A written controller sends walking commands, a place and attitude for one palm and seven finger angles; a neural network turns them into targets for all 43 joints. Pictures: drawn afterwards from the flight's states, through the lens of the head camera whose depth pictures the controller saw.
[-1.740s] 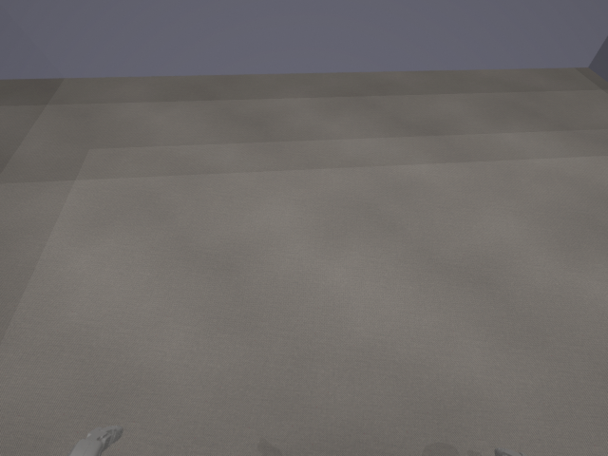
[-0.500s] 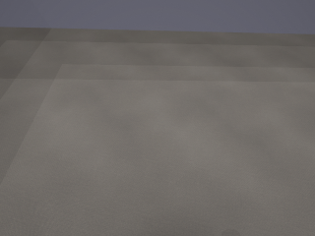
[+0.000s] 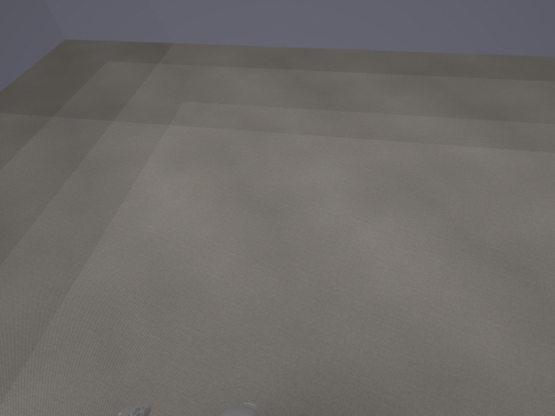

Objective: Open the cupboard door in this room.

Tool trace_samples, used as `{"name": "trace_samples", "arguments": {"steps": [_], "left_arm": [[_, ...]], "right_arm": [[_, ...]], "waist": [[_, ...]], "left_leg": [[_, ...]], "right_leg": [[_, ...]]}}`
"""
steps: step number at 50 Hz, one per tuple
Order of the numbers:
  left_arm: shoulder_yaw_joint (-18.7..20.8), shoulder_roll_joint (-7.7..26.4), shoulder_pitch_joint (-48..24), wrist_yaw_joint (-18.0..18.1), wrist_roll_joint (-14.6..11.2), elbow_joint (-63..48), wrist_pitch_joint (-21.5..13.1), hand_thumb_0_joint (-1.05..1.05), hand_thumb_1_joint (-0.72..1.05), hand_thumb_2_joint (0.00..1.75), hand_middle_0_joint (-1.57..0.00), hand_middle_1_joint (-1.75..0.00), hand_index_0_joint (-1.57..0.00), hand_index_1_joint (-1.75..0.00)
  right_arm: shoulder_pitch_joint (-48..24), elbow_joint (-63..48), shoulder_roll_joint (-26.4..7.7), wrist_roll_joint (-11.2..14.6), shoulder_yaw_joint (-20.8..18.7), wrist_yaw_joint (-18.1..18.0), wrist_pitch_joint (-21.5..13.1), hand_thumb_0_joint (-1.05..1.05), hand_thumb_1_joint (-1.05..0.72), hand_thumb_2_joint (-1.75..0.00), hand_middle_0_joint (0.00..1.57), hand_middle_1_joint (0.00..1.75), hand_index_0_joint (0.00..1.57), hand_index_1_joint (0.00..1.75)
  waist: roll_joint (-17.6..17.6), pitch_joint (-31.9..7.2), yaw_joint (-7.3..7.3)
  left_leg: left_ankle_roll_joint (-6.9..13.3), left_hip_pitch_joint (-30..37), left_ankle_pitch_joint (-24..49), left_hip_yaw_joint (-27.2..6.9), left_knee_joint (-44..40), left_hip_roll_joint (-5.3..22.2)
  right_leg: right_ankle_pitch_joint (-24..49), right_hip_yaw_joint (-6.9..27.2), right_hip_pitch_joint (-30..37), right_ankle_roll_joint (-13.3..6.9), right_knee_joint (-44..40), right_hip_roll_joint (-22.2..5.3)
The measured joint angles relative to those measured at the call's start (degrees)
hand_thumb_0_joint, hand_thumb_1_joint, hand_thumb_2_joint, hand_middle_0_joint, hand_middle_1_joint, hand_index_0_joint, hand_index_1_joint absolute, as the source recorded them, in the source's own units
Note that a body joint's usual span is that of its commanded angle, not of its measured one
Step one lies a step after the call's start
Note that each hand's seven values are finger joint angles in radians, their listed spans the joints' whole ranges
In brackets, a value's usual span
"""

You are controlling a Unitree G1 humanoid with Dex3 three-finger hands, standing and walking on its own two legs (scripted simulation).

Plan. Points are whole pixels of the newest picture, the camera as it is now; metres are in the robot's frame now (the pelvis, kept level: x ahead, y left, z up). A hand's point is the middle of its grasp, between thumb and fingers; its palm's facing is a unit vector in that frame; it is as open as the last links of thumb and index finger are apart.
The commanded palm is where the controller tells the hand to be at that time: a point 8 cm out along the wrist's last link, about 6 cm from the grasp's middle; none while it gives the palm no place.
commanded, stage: turn or walk to find it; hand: left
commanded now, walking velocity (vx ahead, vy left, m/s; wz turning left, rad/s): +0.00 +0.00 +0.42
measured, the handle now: out of the picture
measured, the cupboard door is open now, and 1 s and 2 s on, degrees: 0 0 0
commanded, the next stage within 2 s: none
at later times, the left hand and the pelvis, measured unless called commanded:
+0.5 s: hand out of the picture -0.07 +0.24 -0.19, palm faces +0.29 -0.93 -0.23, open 7.3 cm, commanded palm none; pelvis -0.02 +0.03 +0.00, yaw +13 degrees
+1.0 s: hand out of the picture -0.01 +0.21 -0.13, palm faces +0.41 -0.86 -0.29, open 7.3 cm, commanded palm none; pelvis -0.03 -0.01 +0.00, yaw +25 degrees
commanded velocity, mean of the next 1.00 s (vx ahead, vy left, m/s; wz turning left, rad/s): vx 0.00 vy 0.00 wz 0.42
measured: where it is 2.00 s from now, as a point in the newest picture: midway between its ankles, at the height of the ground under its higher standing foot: outside the picture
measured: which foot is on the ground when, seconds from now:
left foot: up 0.00-0.38, down 0.40-0.90, up 0.92-1.00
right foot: down 0.00-0.40, up 0.42-0.88, down 0.90-1.00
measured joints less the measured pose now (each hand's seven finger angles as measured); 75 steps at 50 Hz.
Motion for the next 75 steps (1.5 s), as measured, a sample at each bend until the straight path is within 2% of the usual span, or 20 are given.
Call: {"name": "trace_samples", "arguments": {"steps": [4,9,16,19,20,24,28,34,41,45,47,49,52,56,64,67,69,70,72,75], "left_arm": [[-0.29,-0.47,2.91,0.11,0.06,0.36,-0.36,0.00,0.91,0.90,-0.20,-0.30,-0.21,-0.30],[-0.66,-0.92,5.07,0.07,0.20,0.94,-1.08,0.00,0.91,0.90,-0.20,-0.30,-0.21,-0.30],[-0.56,-0.87,7.11,-0.17,0.86,1.78,-1.06,0.00,0.91,0.90,-0.20,-0.30,-0.21,-0.30],[-0.05,0.13,7.85,-0.26,0.76,2.61,-0.69,0.00,0.91,0.90,-0.20,-0.30,-0.21,-0.30],[0.19,0.68,8.14,-0.31,0.52,2.86,-0.45,0.00,0.91,0.90,-0.20,-0.30,-0.21,-0.30],[1.06,2.71,7.28,0.02,0.13,4.29,1.89,0.00,0.91,0.90,-0.20,-0.30,-0.21,-0.30],[1.57,3.06,5.32,-0.49,0.06,4.27,2.27,0.01,0.91,0.90,-0.20,-0.30,-0.20,-0.30],[1.76,2.77,1.84,-0.81,0.05,2.14,1.74,0.00,0.91,0.90,-0.20,-0.30,-0.20,-0.30],[1.35,1.25,-1.48,-0.60,-0.29,-0.07,1.34,0.00,0.91,0.90,-0.20,-0.30,-0.20,-0.30],[0.74,0.16,-1.90,-0.48,-0.47,-1.33,0.01,0.00,0.91,0.90,-0.20,-0.30,-0.20,-0.30],[0.17,-0.84,-1.69,-0.34,-0.04,-1.37,-0.64,0.00,0.91,0.90,-0.20,-0.30,-0.20,-0.30],[-0.24,-1.45,-0.72,-0.28,0.06,-1.55,-0.71,0.00,0.91,0.90,-0.20,-0.30,-0.21,-0.30],[-0.45,-2.02,0.76,-0.19,-0.02,-1.15,-0.59,0.00,0.91,0.90,-0.20,-0.30,-0.21,-0.30],[-0.66,-2.47,2.23,-0.16,-0.02,-0.23,-0.92,0.00,0.91,0.90,-0.20,-0.30,-0.21,-0.30],[-0.17,-1.70,4.95,-0.24,0.69,1.81,-0.93,0.00,0.91,0.90,-0.20,-0.30,-0.21,-0.30],[0.39,-0.42,5.77,-0.31,0.82,2.76,-0.59,0.00,0.91,0.90,-0.20,-0.30,-0.21,-0.30],[0.83,0.57,6.45,-0.34,0.57,3.39,-0.23,0.00,0.91,0.90,-0.20,-0.30,-0.21,-0.30],[1.10,1.25,6.68,-0.39,0.32,3.67,0.13,0.00,0.91,0.90,-0.20,-0.30,-0.21,-0.30],[1.57,2.51,6.45,-0.22,0.11,4.25,1.41,0.00,0.91,0.90,-0.20,-0.30,-0.21,-0.30],[1.97,3.15,5.77,-0.31,0.24,5.00,2.67,0.01,0.91,0.90,-0.20,-0.30,-0.20,-0.30]], "right_arm": [[-0.12,0.26,-1.21,-0.13,-0.63,0.65,0.41,0.00,-0.91,-0.90,0.20,0.30,0.20,0.30],[-0.79,0.55,-1.71,0.03,-0.48,0.69,0.57,0.00,-0.91,-0.90,0.20,0.30,0.20,0.30],[-4.16,0.88,-0.56,0.47,0.85,0.65,0.76,0.00,-0.91,-0.90,0.20,0.30,0.20,0.30],[-5.62,-0.02,0.28,0.67,1.57,0.74,-0.22,0.00,-0.91,-0.90,0.20,0.30,0.20,0.30],[-6.00,-0.42,0.58,0.60,1.75,0.78,-0.82,0.00,-0.91,-0.90,0.20,0.30,0.20,0.30],[-7.26,-1.42,2.57,0.53,2.63,0.46,-2.43,0.00,-0.91,-0.90,0.20,0.30,0.20,0.30],[-6.64,-1.92,3.22,0.35,3.06,-0.30,-2.69,0.00,-0.91,-0.90,0.20,0.30,0.20,0.30],[-4.57,-1.65,3.34,0.25,3.00,-0.31,-2.64,0.00,-0.91,-0.90,0.20,0.30,0.20,0.30],[-1.54,-1.02,2.40,-0.29,1.97,-0.12,-1.80,0.00,-0.90,-0.90,0.20,0.30,0.20,0.30],[0.24,-0.48,1.27,0.00,1.19,0.07,-1.27,0.00,-0.90,-0.90,0.20,0.30,0.20,0.30],[0.70,0.05,0.51,0.21,0.55,0.05,-0.70,0.00,-0.91,-0.90,0.20,0.30,0.20,0.30],[1.41,0.52,0.14,0.00,0.04,0.22,0.17,0.00,-0.91,-0.90,0.20,0.30,0.20,0.30],[1.70,1.25,-0.44,-0.22,-0.36,0.74,0.69,0.00,-0.91,-0.90,0.20,0.30,0.20,0.30],[1.67,1.87,-0.78,-0.21,-0.46,0.91,0.79,0.00,-0.91,-0.90,0.20,0.30,0.20,0.30],[-1.81,2.17,-0.08,0.24,0.46,0.74,1.07,0.00,-0.91,-0.90,0.20,0.30,0.20,0.30],[-3.86,1.15,0.48,0.55,1.01,0.70,0.31,0.00,-0.91,-0.90,0.20,0.30,0.20,0.30],[-4.79,0.19,0.68,0.61,1.35,0.76,-0.53,0.00,-0.91,-0.90,0.20,0.30,0.20,0.30],[-5.27,-0.16,0.94,0.51,1.42,0.76,-1.11,0.00,-0.91,-0.90,0.20,0.30,0.20,0.30],[-6.30,-0.79,1.82,0.33,1.83,0.73,-1.87,0.00,-0.91,-0.90,0.20,0.30,0.20,0.30],[-6.53,-1.53,2.52,0.09,2.37,0.13,-2.41,0.00,-0.91,-0.90,0.20,0.30,0.20,0.30]], "waist": [[-0.62,-0.78,0.41],[-1.39,-0.09,0.45],[-3.32,2.05,2.48],[-4.42,2.52,3.11],[-5.05,2.53,3.17],[-7.14,2.99,4.04],[-5.86,2.16,3.39],[-4.46,1.20,2.31],[-2.38,0.88,0.00],[-1.16,0.51,-0.44],[0.27,0.82,-0.67],[0.16,0.33,-0.70],[-0.05,0.19,-0.55],[-0.30,0.67,-0.56],[-2.63,2.22,1.79],[-3.75,2.64,2.74],[-4.22,2.39,2.93],[-4.96,2.24,3.02],[-6.48,2.49,3.76],[-6.11,1.79,3.68]], "left_leg": [[-0.84,-4.29,-0.78,4.13,18.55,1.61],[-2.26,-3.27,0.58,5.79,23.31,4.90],[-2.15,4.18,-4.42,9.38,7.93,6.77],[-1.20,9.05,-0.54,11.37,-3.55,6.29],[0.22,10.58,1.76,11.88,-7.16,5.86],[3.78,10.86,1.07,12.08,-7.16,4.57],[4.23,12.55,3.85,10.39,-11.52,4.36],[4.45,13.30,7.01,7.99,-15.51,3.18],[3.42,11.29,8.13,5.13,-14.95,2.11],[1.83,8.47,7.24,3.62,-11.39,1.31],[0.93,5.66,-0.26,3.28,-3.85,1.40],[0.32,1.94,-4.78,4.22,7.61,1.10],[-0.76,-1.53,-2.30,5.51,20.26,2.77],[-2.34,-2.39,0.65,5.81,24.98,5.55],[-2.81,3.72,-4.71,9.14,10.58,7.66],[-2.04,7.25,-4.40,11.07,2.20,7.23],[-1.37,10.63,0.90,12.30,-5.80,6.93],[0.26,11.25,1.73,12.51,-7.73,6.31],[2.63,10.62,1.47,12.78,-6.54,5.39],[3.70,11.24,2.73,11.89,-8.62,5.36]], "right_leg": [[0.88,-1.80,2.34,-0.87,-2.46,-1.51],[0.92,-4.87,3.40,-0.85,-3.14,-2.73],[-0.66,-8.43,1.86,0.33,-0.10,-4.97],[-2.35,-9.97,0.41,1.62,3.22,-6.27],[-3.32,-10.21,-0.65,2.12,5.57,-7.03],[-11.90,-4.08,-7.85,3.79,23.38,-5.85],[-7.56,-1.56,-12.09,4.69,31.23,-4.88],[-3.80,0.69,-12.57,5.65,27.47,-4.80],[-5.23,0.88,-7.82,5.03,14.62,-2.57],[2.00,-0.10,-1.82,3.46,0.80,-1.14],[1.80,-1.60,-1.46,0.39,0.93,-0.81],[1.19,-2.88,-0.70,-1.07,0.45,-1.73],[2.08,-4.39,0.98,-1.49,-1.86,-2.45],[2.69,-6.95,2.12,-1.62,-3.21,-3.09],[1.69,-10.64,1.13,-0.87,-0.89,-5.60],[0.77,-11.93,-0.05,0.05,1.47,-6.75],[-0.46,-13.01,-1.16,0.99,4.15,-7.52],[-1.34,-12.95,-2.29,1.55,6.46,-8.36],[-8.95,-8.73,-5.81,2.99,14.90,-8.05],[-9.80,-4.31,-10.39,3.83,26.33,-6.05]]}}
